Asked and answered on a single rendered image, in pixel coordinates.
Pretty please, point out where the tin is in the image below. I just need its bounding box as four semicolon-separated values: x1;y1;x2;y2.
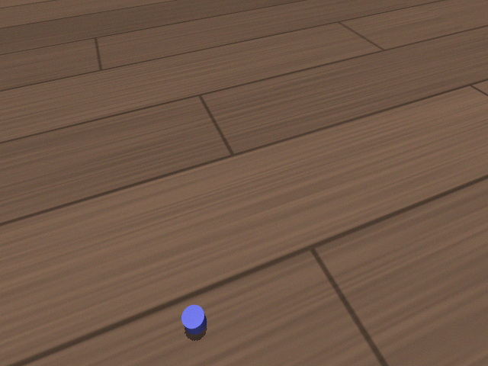
181;305;207;335

